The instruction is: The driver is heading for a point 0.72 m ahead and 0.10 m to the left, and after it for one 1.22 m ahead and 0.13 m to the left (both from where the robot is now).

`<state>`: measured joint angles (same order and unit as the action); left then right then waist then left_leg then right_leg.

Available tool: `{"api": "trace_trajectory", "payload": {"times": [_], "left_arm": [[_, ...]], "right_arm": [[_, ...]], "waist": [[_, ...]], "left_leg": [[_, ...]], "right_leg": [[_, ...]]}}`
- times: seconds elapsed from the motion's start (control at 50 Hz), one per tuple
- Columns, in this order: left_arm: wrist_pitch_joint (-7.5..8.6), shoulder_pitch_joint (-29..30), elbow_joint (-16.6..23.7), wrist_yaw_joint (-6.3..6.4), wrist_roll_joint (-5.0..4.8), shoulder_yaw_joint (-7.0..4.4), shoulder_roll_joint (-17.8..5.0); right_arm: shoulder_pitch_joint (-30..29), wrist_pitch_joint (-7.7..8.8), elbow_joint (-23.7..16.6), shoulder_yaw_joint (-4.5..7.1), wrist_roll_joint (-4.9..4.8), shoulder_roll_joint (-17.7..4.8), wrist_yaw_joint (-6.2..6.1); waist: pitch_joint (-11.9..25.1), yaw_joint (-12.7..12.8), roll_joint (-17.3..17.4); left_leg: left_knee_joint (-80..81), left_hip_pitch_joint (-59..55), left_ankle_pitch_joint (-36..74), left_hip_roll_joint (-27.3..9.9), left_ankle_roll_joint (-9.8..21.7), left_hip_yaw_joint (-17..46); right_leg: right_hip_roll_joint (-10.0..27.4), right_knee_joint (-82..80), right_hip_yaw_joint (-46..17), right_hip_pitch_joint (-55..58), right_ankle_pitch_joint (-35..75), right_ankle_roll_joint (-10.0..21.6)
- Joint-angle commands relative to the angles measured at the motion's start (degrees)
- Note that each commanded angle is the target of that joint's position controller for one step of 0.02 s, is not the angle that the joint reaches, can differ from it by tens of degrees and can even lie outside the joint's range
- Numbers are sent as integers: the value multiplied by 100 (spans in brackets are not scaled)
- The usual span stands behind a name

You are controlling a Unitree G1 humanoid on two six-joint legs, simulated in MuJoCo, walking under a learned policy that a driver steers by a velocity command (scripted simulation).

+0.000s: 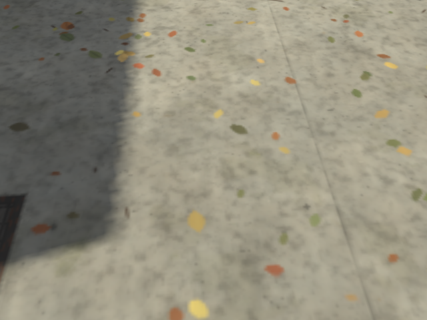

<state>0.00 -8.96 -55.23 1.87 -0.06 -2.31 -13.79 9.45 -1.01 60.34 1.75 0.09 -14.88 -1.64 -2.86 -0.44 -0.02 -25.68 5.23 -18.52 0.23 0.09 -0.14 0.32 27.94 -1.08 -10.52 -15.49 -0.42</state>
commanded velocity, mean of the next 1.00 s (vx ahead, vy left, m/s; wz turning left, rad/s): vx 0.19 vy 0.00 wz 0.00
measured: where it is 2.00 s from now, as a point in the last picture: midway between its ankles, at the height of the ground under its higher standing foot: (220, 253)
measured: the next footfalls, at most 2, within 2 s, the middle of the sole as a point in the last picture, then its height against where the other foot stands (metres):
left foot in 1.14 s outside the picture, level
right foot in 1.68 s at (264, 256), level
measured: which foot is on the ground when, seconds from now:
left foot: down 0.00-0.68, up 0.70-1.00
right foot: down 0.00-1.00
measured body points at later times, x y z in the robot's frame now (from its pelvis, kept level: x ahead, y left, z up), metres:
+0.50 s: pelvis -0.01 +0.00 +0.00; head -0.01 +0.00 +0.45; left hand +0.03 +0.25 -0.15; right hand -0.01 -0.25 -0.16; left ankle -0.05 +0.12 -0.74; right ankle -0.01 -0.12 -0.74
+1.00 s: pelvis +0.15 -0.03 +0.00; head +0.17 -0.04 +0.45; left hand +0.05 +0.20 -0.14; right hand +0.34 -0.27 -0.11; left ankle +0.32 +0.12 -0.69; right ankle +0.01 -0.12 -0.74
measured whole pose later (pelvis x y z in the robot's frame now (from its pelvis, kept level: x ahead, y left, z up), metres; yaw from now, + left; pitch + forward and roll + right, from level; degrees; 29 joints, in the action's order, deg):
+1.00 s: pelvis +0.15 -0.03 +0.00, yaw +0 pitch +1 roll +0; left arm 4.9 -27.2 -63.5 0.7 -0.1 -0.8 -10.6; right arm 1.4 4.6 51.6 2.4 -1.6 -14.3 1.4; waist -1.1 5.0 1.8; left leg -39.1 36.7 -2.1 -4.8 1.1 -1.4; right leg -2.1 9.2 2.3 6.8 -17.3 2.4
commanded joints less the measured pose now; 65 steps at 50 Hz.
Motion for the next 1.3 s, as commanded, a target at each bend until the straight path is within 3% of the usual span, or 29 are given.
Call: {"api": "trace_trajectory", "payload": {"times": [0.02,0.4,0.42,0.46,0.5,0.54,0.56,0.6,0.62,0.66,0.68,0.7,0.72,0.74,0.78,0.82,0.92,0.98,1.04,1.08,1.12,1.14,1.16,1.18,1.2,1.22,1.24,1.26,1.3], "left_arm": [[50,42,98,26,0,-132,-696],[-24,-62,-560,57,-1,-61,-519],[-33,-158,-629,62,-2,-47,-463],[-41,-197,-650,78,-55,-80,-520],[70,-26,-536,55,-56,-70,-465],[268,141,-421,-39,-90,-24,-212],[345,206,-370,-93,-116,-16,-184],[449,60,-350,-172,-191,-19,-183],[490,-207,-433,-191,-212,-29,-183],[495,-1197,-884,-178,-157,-163,-386],[507,-2017,-1047,-159,-131,-295,-802],[567,-2683,-1131,-239,-120,-387,-1343],[662,-2224,-1029,-252,-40,-217,-881],[725,-1787,-859,-261,-47,-135,-598],[729,-1358,-676,-315,-50,-48,-459],[640,-1560,-706,-284,-3,35,-262],[529,-1737,-622,-95,37,19,-611],[531,-2006,-662,-64,-18,-28,-726],[506,-2035,-697,-55,-94,-81,-741],[457,-1866,-633,-53,-62,-142,-873],[357,-1675,-542,-62,5,-147,-871],[349,-1672,-404,-81,80,-65,-707],[469,-2503,-370,-174,25,190,284],[655,-2015,-378,-213,-141,78,-229],[764,-1394,-115,-221,-306,-35,-609],[809,-1065,-22,-172,-301,-50,-689],[783,-941,-20,-119,-215,-110,-675],[702,-1104,-42,-101,-157,-134,-579],[558,-1239,-48,-85,-137,-129,-340]], "right_arm": [[155,33,-82,90,5,-585,-28],[638,129,192,-36,23,-332,-70],[772,126,253,-47,17,-281,-77],[802,113,211,16,-52,-445,-112],[955,184,132,63,-95,-559,-120],[1326,313,189,180,-155,-840,-88],[1302,357,166,222,-162,-910,-74],[1006,426,0,209,-161,-806,-30],[753,430,-101,200,-216,-760,-4],[477,429,-280,180,-211,-679,32],[345,485,-404,92,-164,-366,57],[305,598,-647,40,-164,-132,30],[249,673,-672,102,-270,-351,51],[304,727,-648,102,-336,-340,112],[230,782,-623,179,-232,-442,152],[131,743,-653,227,-181,-401,222],[-1051,642,-1154,79,-141,-1,275],[-1571,634,-1361,42,-178,-69,332],[-1768,666,-1531,65,-201,-223,410],[-1381,694,-1491,177,-192,-467,432],[162,659,-1042,421,-211,-862,372],[1190,620,-806,529,-154,-1194,310],[1640,615,-649,582,-53,-1561,346],[1414,635,-650,426,-81,-1005,362],[790,687,-740,350,-97,-783,355],[235,739,-874,281,-70,-596,369],[-47,782,-895,233,-8,-431,404],[-146,811,-867,185,49,-291,420],[-21,812,-747,167,18,-276,421]], "waist": [[297,-13,-23],[6,39,-9],[132,37,4],[-140,27,163],[-580,-76,340],[-645,-189,961],[-760,-177,1056],[-827,46,951],[-796,247,877],[-428,592,446],[-76,861,-697],[258,973,-1895],[-39,654,-1007],[-311,450,-646],[-399,263,-326],[-267,245,-482],[-503,401,-369],[-622,500,-492],[-647,352,-482],[-216,18,-613],[775,-772,-693],[1479,-1101,-242],[2518,-557,1452],[2229,-736,1082],[1186,-563,926],[775,-348,305],[492,-145,108],[473,81,227],[336,226,333]], "left_leg": [[316,271,1604,-172,30,119],[465,689,769,-155,11,71],[492,655,185,-103,38,20],[507,938,-1605,-115,270,158],[798,1164,-2673,-506,588,768],[1438,787,-3049,-1413,1088,2026],[1668,890,-2935,-1817,1318,2537],[1616,973,-2419,-1848,1273,2416],[1414,1194,-2083,-1603,1072,1971],[409,1920,-857,-832,686,953],[-1432,2668,-82,-193,328,88],[-3163,3683,-1163,318,137,-101],[-4233,4150,-1265,-12,244,493],[-4539,4384,-700,-266,391,620],[-4158,4349,234,-621,469,437],[-3692,3940,613,-713,367,201],[-1853,3578,1484,-525,31,-186],[-1050,3094,1914,-333,74,-344],[-591,3019,1894,-309,315,-206],[-532,2336,1644,-91,511,-295],[-532,351,1527,222,787,-484],[-661,-1439,1169,-706,1105,610],[215,-3159,-424,-2225,2147,3710],[1050,-2816,-938,-2145,1987,4485],[1158,-1925,-597,-1998,1699,3579],[1289,-972,149,-1810,1544,2788],[1406,-201,837,-1595,1433,2162],[1550,242,1077,-1394,1350,1727],[1812,686,1207,-1259,1398,1333]], "right_leg": [[231,-246,-191,354,2086,191],[102,-438,-126,119,1074,146],[24,-430,-49,155,448,154],[-196,-171,129,-311,-1529,246],[-189,143,117,-991,-2100,331],[-227,1189,437,-1514,-1132,264],[-20,1629,310,-1627,-892,324],[167,1411,213,-1535,-1235,506],[138,639,314,-928,-1070,580],[-115,-181,348,869,-136,489],[810,-896,-1224,1753,-659,830],[2032,-1780,-3628,2324,-1066,1625],[2266,-1812,-3883,2049,-1188,1741],[2072,-1784,-3215,1850,-936,1558],[1629,-1865,-2022,1640,135,1197],[1258,-1896,-1176,1485,1334,999],[1050,-2199,-469,856,1994,1065],[1118,-2371,-303,743,1901,1082],[1363,-2150,-205,1311,2430,988],[1447,-1506,-92,1674,4084,860],[1154,344,172,1370,5401,633],[881,2072,264,12,3819,484],[-336,4311,74,-2023,-773,137],[-258,5125,-736,-2663,-1588,276],[46,5282,-591,-3122,-1198,394],[385,4998,-490,-2857,-616,441],[590,4646,-398,-2552,-283,427],[767,4403,-447,-2143,-88,432],[852,4003,-373,-1917,-76,382]]}}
